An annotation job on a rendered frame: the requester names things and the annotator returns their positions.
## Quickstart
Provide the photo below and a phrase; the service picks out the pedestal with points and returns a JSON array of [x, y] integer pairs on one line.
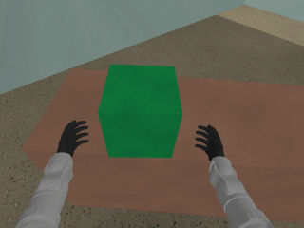
[[260, 125]]

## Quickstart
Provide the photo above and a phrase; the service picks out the robot left hand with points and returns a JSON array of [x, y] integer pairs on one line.
[[68, 143]]

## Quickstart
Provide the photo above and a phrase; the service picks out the carton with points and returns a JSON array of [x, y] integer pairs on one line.
[[140, 111]]

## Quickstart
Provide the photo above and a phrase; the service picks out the robot right forearm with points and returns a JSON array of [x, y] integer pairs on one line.
[[235, 201]]

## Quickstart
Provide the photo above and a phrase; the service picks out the robot right hand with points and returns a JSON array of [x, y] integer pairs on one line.
[[214, 147]]

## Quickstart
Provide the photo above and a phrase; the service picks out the robot left forearm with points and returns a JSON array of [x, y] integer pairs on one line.
[[49, 198]]

